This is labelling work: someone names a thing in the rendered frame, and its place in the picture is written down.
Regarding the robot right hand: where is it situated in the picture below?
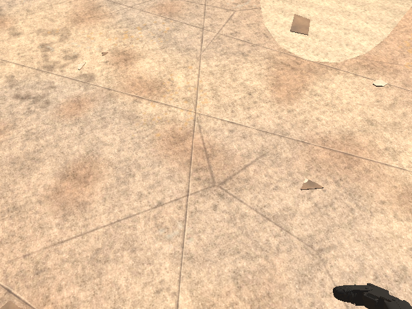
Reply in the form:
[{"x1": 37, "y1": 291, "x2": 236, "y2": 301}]
[{"x1": 333, "y1": 283, "x2": 412, "y2": 309}]

